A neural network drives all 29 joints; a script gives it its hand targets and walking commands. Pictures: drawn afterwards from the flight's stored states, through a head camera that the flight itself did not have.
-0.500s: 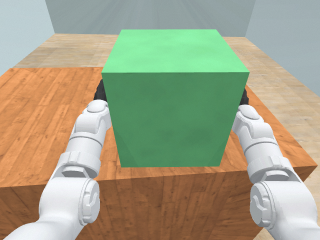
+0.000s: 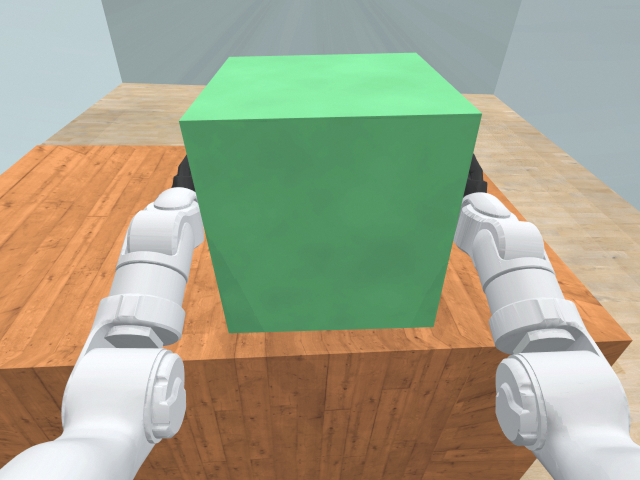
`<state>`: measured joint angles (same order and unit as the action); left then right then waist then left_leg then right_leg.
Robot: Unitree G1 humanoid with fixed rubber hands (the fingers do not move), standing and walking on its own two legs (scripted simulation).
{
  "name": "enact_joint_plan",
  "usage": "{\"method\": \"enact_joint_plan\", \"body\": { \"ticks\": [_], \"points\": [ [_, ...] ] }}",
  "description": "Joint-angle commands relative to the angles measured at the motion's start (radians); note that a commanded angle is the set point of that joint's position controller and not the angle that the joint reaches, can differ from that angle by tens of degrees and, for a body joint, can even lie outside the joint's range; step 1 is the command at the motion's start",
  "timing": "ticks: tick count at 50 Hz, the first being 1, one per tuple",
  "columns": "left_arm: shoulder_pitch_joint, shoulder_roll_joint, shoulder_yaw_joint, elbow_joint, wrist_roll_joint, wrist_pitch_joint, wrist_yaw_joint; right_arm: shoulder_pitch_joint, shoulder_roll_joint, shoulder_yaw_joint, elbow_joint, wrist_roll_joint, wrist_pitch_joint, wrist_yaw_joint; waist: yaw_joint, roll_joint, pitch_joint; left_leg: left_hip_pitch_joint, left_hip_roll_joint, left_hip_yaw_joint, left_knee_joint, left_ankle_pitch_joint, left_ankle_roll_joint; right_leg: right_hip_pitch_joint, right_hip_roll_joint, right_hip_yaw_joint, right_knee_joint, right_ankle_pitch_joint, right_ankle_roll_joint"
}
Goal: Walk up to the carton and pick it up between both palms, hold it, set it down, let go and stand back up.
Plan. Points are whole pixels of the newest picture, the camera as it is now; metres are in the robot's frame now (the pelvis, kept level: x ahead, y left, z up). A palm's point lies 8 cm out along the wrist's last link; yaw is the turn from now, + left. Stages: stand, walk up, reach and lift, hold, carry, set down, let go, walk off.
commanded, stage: reach and lift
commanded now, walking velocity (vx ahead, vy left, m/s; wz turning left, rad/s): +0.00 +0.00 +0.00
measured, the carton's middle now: (326, 186) +0.43 -0.01 +0.23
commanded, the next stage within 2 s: hold in 0.72 s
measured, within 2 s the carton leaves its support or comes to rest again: neither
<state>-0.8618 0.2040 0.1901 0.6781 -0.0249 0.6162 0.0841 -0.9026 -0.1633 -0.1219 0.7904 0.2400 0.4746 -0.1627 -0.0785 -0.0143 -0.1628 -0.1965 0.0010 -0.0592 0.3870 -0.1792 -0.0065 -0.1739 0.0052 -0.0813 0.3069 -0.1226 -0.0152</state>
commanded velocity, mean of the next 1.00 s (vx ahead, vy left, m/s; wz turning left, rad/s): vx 0.00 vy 0.00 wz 0.00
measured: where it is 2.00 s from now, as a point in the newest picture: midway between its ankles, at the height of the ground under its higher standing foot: outside the picture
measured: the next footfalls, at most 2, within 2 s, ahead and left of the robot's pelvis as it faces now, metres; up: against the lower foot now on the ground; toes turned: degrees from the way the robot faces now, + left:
none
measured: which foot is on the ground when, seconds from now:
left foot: down 0.00-1.00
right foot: down 0.00-1.00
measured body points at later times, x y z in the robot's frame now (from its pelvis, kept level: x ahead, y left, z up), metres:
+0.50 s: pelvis +0.00 +0.00 +0.00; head -0.07 +0.01 +0.44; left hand +0.41 +0.16 +0.24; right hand +0.39 -0.19 +0.25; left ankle +0.02 +0.12 -0.75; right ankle +0.03 -0.11 -0.75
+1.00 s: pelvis +0.00 +0.00 +0.00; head -0.07 +0.02 +0.44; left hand +0.40 +0.17 +0.25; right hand +0.39 -0.19 +0.27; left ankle +0.02 +0.12 -0.75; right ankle +0.03 -0.11 -0.75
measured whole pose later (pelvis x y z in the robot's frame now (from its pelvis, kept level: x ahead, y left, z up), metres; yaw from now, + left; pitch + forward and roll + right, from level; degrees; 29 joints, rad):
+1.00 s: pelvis +0.00 +0.00 +0.00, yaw -1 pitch +0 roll -2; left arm -0.84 0.21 0.19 0.47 -0.02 0.84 0.09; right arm -0.96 -0.24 -0.01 0.68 0.40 0.68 -0.23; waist -0.07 0.01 -0.21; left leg -0.21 0.02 -0.07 0.42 -0.21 -0.01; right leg -0.17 0.04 -0.05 0.28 -0.11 -0.02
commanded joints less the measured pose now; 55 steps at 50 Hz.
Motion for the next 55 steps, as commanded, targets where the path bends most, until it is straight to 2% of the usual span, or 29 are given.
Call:
{"method": "enact_joint_plan", "body": {
  "ticks": [1,2,3,6,7,9,10,11,12,15,18,20,22,23,27,28,29,30,31,34,36,39,41,42,43,48,49,54,55],
  "points": [
    [-1.137,-0.742,-0.345,-0.455,-0.174,-0.079,-0.137,-1.133,0.672,0.338,-0.405,0.205,-0.043,0.165,-0.018,0.109,-0.569,0.13,-0.047,-0.013,-0.02,0.265,-0.051,0.218,0.064,0.064,0.001,0.225,0.023],
    [-1.172,-0.741,-0.351,-0.46,-0.179,-0.076,-0.136,-1.152,0.657,0.318,-0.368,0.198,-0.038,0.172,-0.029,0.107,-0.553,0.113,-0.044,-0.014,-0.041,0.222,-0.051,0.196,0.059,0.05,-0.003,0.169,0.019],
    [-1.116,-0.772,-0.389,-0.528,-0.19,-0.068,-0.129,-1.125,0.688,0.369,-0.449,0.224,-0.044,0.168,-0.021,0.112,-0.634,0.165,-0.044,-0.02,-0.016,0.313,-0.05,0.226,0.063,0.059,0.012,0.267,0.022],
    [-1.135,-0.75,-0.367,-0.534,-0.176,-0.042,-0.122,-1.13,0.65,0.329,-0.416,0.235,-0.018,0.179,-0.008,0.16,-0.59,0.146,-0.037,-0.023,-0.028,0.287,-0.057,0.2,0.072,0.055,-0.006,0.189,0.012],
    [-1.1,-0.746,-0.372,-0.555,-0.173,-0.032,-0.12,-1.087,0.654,0.359,-0.427,0.242,-0.012,0.181,-0.001,0.134,-0.567,0.15,-0.033,-0.025,-0.023,0.33,-0.058,0.207,0.073,0.058,-0.003,0.216,0.014],
    [-1.121,-0.734,-0.355,-0.515,-0.159,-0.02,-0.125,-1.12,0.624,0.335,-0.402,0.229,-0.003,0.189,0.001,0.143,-0.56,0.151,-0.031,-0.026,-0.032,0.284,-0.059,0.192,0.071,0.056,-0.01,0.162,0.012],
    [-1.113,-0.712,-0.316,-0.465,-0.146,-0.008,-0.129,-1.109,0.625,0.333,-0.358,0.224,0.014,0.191,0.017,0.095,-0.511,0.119,-0.032,-0.022,-0.05,0.197,-0.049,0.191,0.07,0.053,-0.016,0.115,0.014],
    [-1.074,-0.71,-0.306,-0.459,-0.143,0.001,-0.135,-1.101,0.624,0.338,-0.361,0.23,0.016,0.191,0.017,0.092,-0.477,0.093,-0.035,-0.017,-0.051,0.202,-0.039,0.203,0.068,0.065,-0.013,0.142,0.012],
    [-1.117,-0.704,-0.3,-0.429,-0.131,0.004,-0.143,-1.142,0.614,0.3,-0.34,0.216,0.016,0.196,0.006,0.102,-0.49,0.074,-0.033,-0.013,-0.072,0.133,-0.036,0.202,0.065,0.059,-0.019,0.075,0.017],
    [-1.068,-0.699,-0.273,-0.419,-0.124,0.024,-0.146,-1.147,0.623,0.345,-0.387,0.255,0.029,0.195,0.035,0.052,-0.495,0.089,-0.037,-0.005,-0.063,0.187,-0.026,0.239,0.068,0.074,-0.016,0.147,0.021],
    [-1.131,-0.714,-0.304,-0.441,-0.158,0.008,-0.145,-1.201,0.664,0.362,-0.434,0.28,0.025,0.187,0.022,0.063,-0.557,0.075,-0.053,0.001,-0.044,0.186,-0.017,0.24,0.055,0.087,0.001,0.188,0.027],
    [-1.181,-0.719,-0.345,-0.517,-0.199,-0.004,-0.135,-1.24,0.693,0.379,-0.496,0.304,0.023,0.175,0.022,0.047,-0.645,0.103,-0.048,-0.007,-0.009,0.273,-0.024,0.25,0.072,0.08,0.011,0.267,0.025],
    [-1.107,-0.678,-0.29,-0.455,-0.157,0.013,-0.144,-1.136,0.653,0.349,-0.396,0.28,0.049,0.165,0.023,0.051,-0.526,0.089,-0.049,-0.006,-0.03,0.246,-0.025,0.256,0.073,0.084,0.0,0.254,0.027],
    [-1.076,-0.661,-0.269,-0.435,-0.14,0.027,-0.155,-1.11,0.658,0.363,-0.395,0.283,0.061,0.161,0.035,0.029,-0.505,0.081,-0.047,-0.003,-0.035,0.243,-0.011,0.274,0.064,0.089,-0.006,0.272,0.035],
    [-1.149,-0.647,-0.316,-0.543,-0.19,0.039,-0.162,-1.174,0.667,0.379,-0.476,0.324,0.081,0.146,0.006,0.004,-0.608,0.076,-0.051,-0.007,-0.028,0.242,-0.013,0.296,0.063,0.092,0.012,0.299,0.037],
    [-1.126,-0.642,-0.302,-0.487,-0.176,0.047,-0.161,-1.158,0.661,0.373,-0.451,0.325,0.095,0.144,0.011,0.012,-0.519,0.032,-0.052,-0.007,-0.043,0.215,-0.012,0.284,0.061,0.098,0.001,0.271,0.038],
    [-1.154,-0.662,-0.316,-0.515,-0.19,0.043,-0.163,-1.174,0.671,0.372,-0.477,0.321,0.089,0.145,0.013,0.026,-0.58,0.046,-0.051,-0.004,-0.04,0.2,-0.016,0.291,0.063,0.093,0.008,0.251,0.04],
    [-1.178,-0.691,-0.363,-0.547,-0.219,0.039,-0.157,-1.198,0.687,0.374,-0.526,0.327,0.084,0.143,-0.014,0.058,-0.628,0.068,-0.051,-0.005,-0.031,0.23,-0.018,0.283,0.07,0.091,0.005,0.27,0.038],
    [-1.13,-0.701,-0.337,-0.509,-0.214,0.044,-0.153,-1.204,0.662,0.367,-0.537,0.319,0.089,0.142,-0.001,0.042,-0.574,0.048,-0.045,-0.019,-0.03,0.212,-0.027,0.243,0.071,0.09,0.003,0.243,0.028],
    [-1.123,-0.677,-0.327,-0.514,-0.215,0.046,-0.156,-1.212,0.683,0.4,-0.575,0.346,0.099,0.133,0.022,0.027,-0.618,0.062,-0.054,-0.008,-0.013,0.249,-0.012,0.286,0.066,0.105,0.01,0.329,0.033],
    [-1.105,-0.688,-0.363,-0.591,-0.236,0.045,-0.155,-1.18,0.673,0.416,-0.625,0.353,0.103,0.118,-0.009,0.045,-0.693,0.114,-0.055,-0.015,0.007,0.331,-0.019,0.316,0.064,0.107,0.02,0.425,0.037],
    [-1.074,-0.647,-0.33,-0.547,-0.195,0.069,-0.169,-1.111,0.643,0.397,-0.528,0.353,0.134,0.113,0.004,0.055,-0.578,0.091,-0.056,-0.01,-0.01,0.295,-0.024,0.305,0.067,0.105,-0.002,0.378,0.037],
    [-1.058,-0.653,-0.319,-0.56,-0.183,0.083,-0.183,-1.148,0.629,0.412,-0.584,0.369,0.137,0.113,0.01,0.064,-0.596,0.073,-0.049,-0.017,-0.012,0.34,-0.027,0.336,0.061,0.111,0.006,0.416,0.039],
    [-1.054,-0.644,-0.321,-0.572,-0.174,0.086,-0.182,-1.098,0.612,0.395,-0.535,0.361,0.149,0.114,-0.014,0.08,-0.571,0.083,-0.049,-0.022,-0.012,0.346,-0.035,0.32,0.064,0.103,0.008,0.399,0.038],
    [-1.045,-0.638,-0.305,-0.552,-0.159,0.1,-0.183,-1.09,0.584,0.379,-0.506,0.347,0.157,0.116,-0.003,0.081,-0.527,0.094,-0.042,-0.026,-0.019,0.33,-0.043,0.307,0.07,0.099,-0.004,0.356,0.026],
    [-1.182,-0.68,-0.373,-0.631,-0.214,0.084,-0.162,-1.188,0.622,0.36,-0.551,0.365,0.142,0.136,-0.025,0.1,-0.614,0.125,-0.032,-0.022,-0.001,0.312,-0.053,0.238,0.081,0.088,-0.003,0.282,0.02],
    [-1.208,-0.693,-0.392,-0.659,-0.233,0.08,-0.156,-1.184,0.62,0.355,-0.555,0.365,0.139,0.139,-0.025,0.137,-0.647,0.125,-0.035,-0.031,0.008,0.334,-0.06,0.247,0.083,0.083,0.007,0.286,0.015],
    [-1.161,-0.661,-0.366,-0.63,-0.209,0.098,-0.151,-1.143,0.606,0.384,-0.524,0.368,0.162,0.148,-0.005,0.103,-0.586,0.099,-0.027,-0.031,-0.003,0.338,-0.05,0.26,0.083,0.087,-0.008,0.298,0.007],
    [-1.127,-0.641,-0.321,-0.569,-0.179,0.112,-0.155,-1.108,0.597,0.364,-0.446,0.351,0.176,0.147,0.003,0.108,-0.511,0.065,-0.03,-0.026,-0.014,0.305,-0.046,0.264,0.076,0.096,-0.018,0.273,0.008]
  ]
}}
